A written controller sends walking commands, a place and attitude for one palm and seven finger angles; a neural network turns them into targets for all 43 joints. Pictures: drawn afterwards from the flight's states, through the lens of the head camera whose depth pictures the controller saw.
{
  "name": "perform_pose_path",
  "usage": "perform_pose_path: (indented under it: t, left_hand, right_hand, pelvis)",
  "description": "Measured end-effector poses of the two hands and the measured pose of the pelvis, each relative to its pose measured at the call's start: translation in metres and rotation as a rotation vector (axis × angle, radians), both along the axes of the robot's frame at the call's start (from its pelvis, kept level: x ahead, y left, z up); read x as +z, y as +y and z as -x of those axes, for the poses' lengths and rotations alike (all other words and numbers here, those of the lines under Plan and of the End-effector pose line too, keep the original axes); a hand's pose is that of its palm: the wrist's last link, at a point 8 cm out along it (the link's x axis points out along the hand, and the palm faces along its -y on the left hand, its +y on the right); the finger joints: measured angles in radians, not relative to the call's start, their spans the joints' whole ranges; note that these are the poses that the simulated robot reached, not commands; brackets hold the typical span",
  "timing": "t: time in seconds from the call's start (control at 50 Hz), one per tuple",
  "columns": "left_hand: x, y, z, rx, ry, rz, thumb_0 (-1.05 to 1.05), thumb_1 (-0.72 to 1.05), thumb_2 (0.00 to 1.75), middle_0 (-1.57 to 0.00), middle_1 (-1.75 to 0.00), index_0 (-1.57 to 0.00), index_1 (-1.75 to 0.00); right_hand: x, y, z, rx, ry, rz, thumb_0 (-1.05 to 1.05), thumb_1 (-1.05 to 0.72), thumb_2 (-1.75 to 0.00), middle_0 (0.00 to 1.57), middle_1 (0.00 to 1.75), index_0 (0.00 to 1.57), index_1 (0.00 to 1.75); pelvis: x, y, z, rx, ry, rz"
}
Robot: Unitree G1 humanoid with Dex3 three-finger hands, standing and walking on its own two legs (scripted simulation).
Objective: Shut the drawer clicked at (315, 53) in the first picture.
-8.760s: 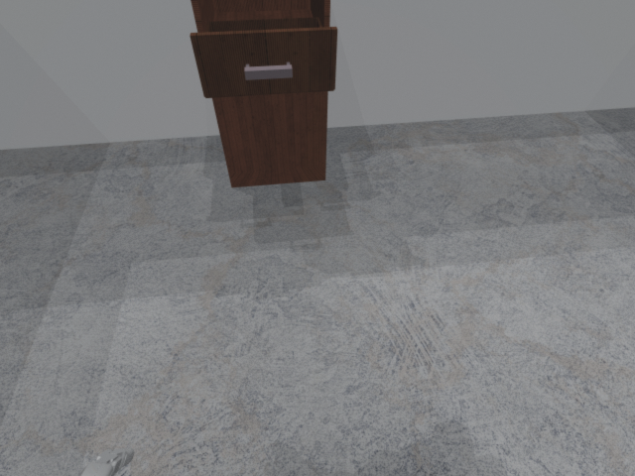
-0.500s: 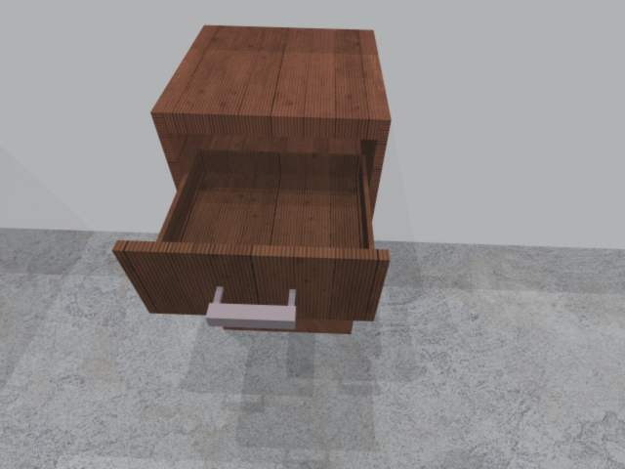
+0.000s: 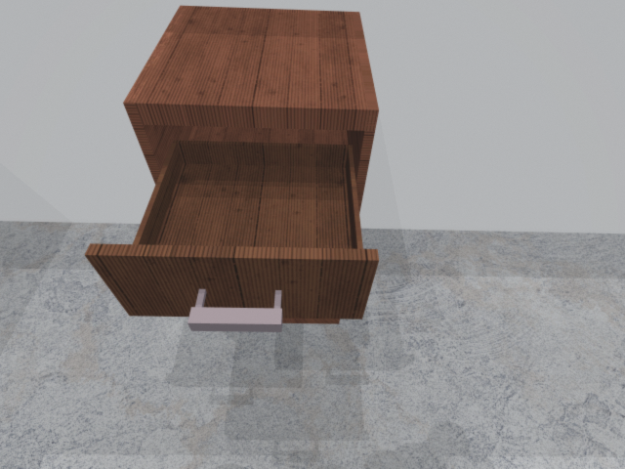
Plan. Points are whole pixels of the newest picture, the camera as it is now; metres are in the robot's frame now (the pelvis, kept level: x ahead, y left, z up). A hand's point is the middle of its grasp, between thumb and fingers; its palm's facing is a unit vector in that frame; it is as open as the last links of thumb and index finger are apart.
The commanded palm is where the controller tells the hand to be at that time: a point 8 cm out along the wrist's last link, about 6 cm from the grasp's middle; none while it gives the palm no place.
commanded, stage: shuffle to correct the standing spot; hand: left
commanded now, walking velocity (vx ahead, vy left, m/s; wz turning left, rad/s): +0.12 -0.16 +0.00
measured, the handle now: (238, 307) +0.35 +0.14 -0.05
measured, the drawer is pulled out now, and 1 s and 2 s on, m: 0.30 0.30 0.30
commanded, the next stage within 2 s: come to a stop and stand still in 0.14 s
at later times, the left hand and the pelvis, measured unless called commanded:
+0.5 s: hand out of the picture +0.04 +0.11 -0.18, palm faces +0.05 -0.99 -0.16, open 7.3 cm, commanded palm none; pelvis +0.06 -0.05 +0.00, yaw +1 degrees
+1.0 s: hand out of the picture +0.05 +0.15 -0.18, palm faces +0.02 -0.98 -0.22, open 7.4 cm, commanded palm none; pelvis +0.01 -0.03 -0.01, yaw +1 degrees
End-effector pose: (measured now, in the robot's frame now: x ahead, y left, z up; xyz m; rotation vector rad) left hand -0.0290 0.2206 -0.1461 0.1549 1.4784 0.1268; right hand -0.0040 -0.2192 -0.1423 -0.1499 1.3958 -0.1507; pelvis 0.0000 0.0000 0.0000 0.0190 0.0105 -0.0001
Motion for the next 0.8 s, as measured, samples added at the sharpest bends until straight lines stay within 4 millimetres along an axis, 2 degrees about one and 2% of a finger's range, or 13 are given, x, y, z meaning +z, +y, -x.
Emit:
perform_pose_path:
  t: [0.08, 0.16, 0.32, 0.38, 0.44, 0.6, 0.8]
  left_hand:
    - [0.0, -0.009, -0.011, 0.004, -0.024, -0.024, 0.01, 0.91, 0.9, -0.2, -0.29, -0.2, -0.3]
    - [-0.001, -0.025, -0.021, 0.023, -0.046, -0.029, 0.01, 0.91, 0.9, -0.2, -0.29, -0.2, -0.3]
    - [-0.009, -0.058, -0.037, 0.054, -0.035, 0.035, 0.01, 0.91, 0.9, -0.2, -0.29, -0.2, -0.3]
    - [-0.017, -0.064, -0.048, 0.06, -0.033, 0.057, 0.01, 0.9, 0.9, -0.2, -0.29, -0.2, -0.3]
    - [-0.016, -0.068, -0.064, 0.059, -0.057, 0.052, 0.01, 0.91, 0.9, -0.2, -0.29, -0.2, -0.3]
    - [0.004, -0.051, -0.068, 0.038, -0.071, -0.026, 0.03, 0.93, 0.9, -0.2, -0.29, -0.2, -0.3]
    - [0.014, -0.038, -0.065, -0.008, -0.149, -0.087, 0.01, 0.91, 0.9, -0.2, -0.29, -0.2, -0.3]
  right_hand:
    - [-0.008, -0.015, 0.005, -0.018, 0.034, -0.013, 0.0, -0.91, -0.9, 0.2, 0.3, 0.2, 0.3]
    - [-0.011, -0.028, -0.001, -0.017, 0.058, -0.021, 0.0, -0.91, -0.9, 0.2, 0.3, 0.2, 0.3]
    - [0.003, -0.046, -0.054, 0.016, 0.007, 0.027, 0.02, -0.93, -0.9, 0.2, 0.3, 0.2, 0.3]
    - [0.0, -0.047, -0.07, 0.021, -0.041, 0.043, 0.01, -0.93, -0.9, 0.2, 0.29, 0.2, 0.3]
    - [0.002, -0.047, -0.08, 0.019, -0.053, 0.044, 0.01, -0.94, -0.9, 0.2, 0.29, 0.2, 0.3]
    - [0.002, -0.052, -0.093, 0.026, -0.071, 0.019, 0.01, -0.95, -0.9, 0.2, 0.3, 0.2, 0.3]
    - [-0.001, -0.058, -0.08, 0.02, -0.132, -0.005, 0.0, -0.94, -0.9, 0.2, 0.3, 0.2, 0.3]
  pelvis:
    - [-0.004, -0.016, -0.007, -0.006, -0.003, -0.005]
    - [-0.006, -0.031, -0.019, 0.016, -0.005, 0.015]
    - [-0.002, -0.044, -0.043, 0.025, 0.001, 0.02]
    - [-0.008, -0.043, -0.05, 0.018, -0.021, 0.021]
    - [-0.005, -0.045, -0.058, 0.012, -0.025, 0.002]
    - [0.003, -0.05, -0.051, 0.007, -0.007, -0.001]
    - [0.002, -0.049, -0.026, -0.011, -0.027, 0.015]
